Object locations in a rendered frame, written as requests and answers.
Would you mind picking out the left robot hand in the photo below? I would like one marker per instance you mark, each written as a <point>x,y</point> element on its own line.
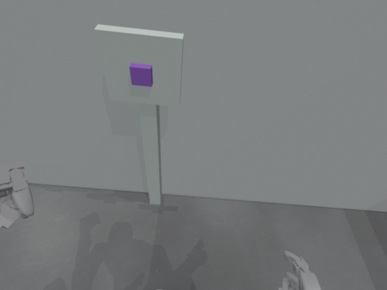
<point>13,185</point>

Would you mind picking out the right robot hand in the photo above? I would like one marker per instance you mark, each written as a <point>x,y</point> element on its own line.
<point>306,279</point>

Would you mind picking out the panel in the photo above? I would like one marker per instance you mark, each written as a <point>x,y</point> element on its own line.
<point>118,48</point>

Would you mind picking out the button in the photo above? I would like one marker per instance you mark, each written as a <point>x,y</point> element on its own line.
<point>141,74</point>

